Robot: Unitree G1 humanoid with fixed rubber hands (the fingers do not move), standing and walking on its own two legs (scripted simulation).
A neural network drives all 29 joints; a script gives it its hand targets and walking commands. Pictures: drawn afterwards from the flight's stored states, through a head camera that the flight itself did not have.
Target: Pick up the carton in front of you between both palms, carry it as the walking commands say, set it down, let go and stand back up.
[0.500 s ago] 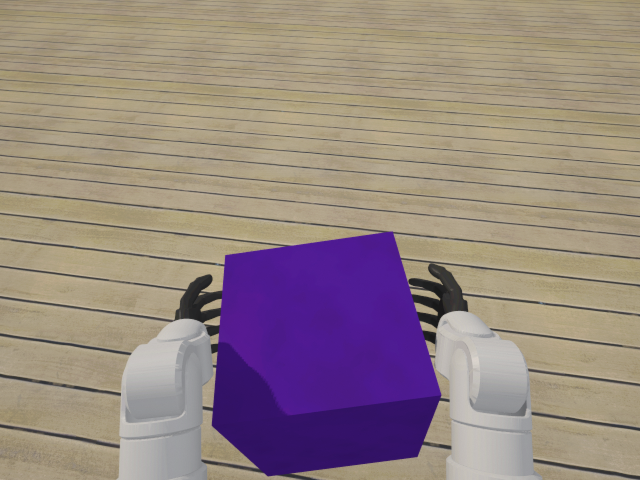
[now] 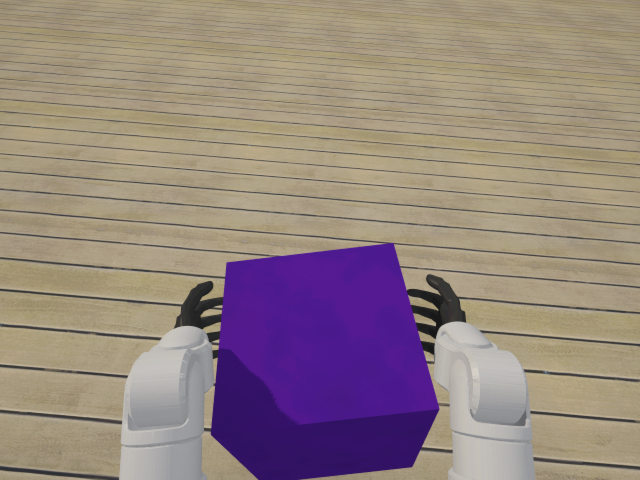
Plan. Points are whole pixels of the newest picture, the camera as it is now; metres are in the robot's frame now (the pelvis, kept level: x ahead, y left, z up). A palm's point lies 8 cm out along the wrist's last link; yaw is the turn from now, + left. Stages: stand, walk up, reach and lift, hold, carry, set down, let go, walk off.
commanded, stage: carry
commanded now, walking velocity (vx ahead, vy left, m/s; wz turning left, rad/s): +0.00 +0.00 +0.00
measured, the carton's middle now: (324, 370) +0.28 -0.01 -0.01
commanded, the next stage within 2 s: none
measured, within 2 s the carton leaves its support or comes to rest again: neither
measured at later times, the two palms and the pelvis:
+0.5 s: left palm (226, 210) +0.49 +0.13 +0.08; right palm (413, 201) +0.51 -0.16 +0.09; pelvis +0.23 -0.03 -0.01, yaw +2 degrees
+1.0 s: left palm (228, 217) +0.54 +0.14 +0.03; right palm (398, 217) +0.54 -0.15 +0.02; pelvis +0.26 -0.02 -0.02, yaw +2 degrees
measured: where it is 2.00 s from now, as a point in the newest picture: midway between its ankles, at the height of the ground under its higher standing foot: outside the picture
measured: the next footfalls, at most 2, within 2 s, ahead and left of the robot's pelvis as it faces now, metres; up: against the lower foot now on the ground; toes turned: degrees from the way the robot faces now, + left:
right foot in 0.16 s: +0.28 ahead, -0.13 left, +0.00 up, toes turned +13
left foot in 0.40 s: +0.24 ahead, +0.10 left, +0.00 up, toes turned -1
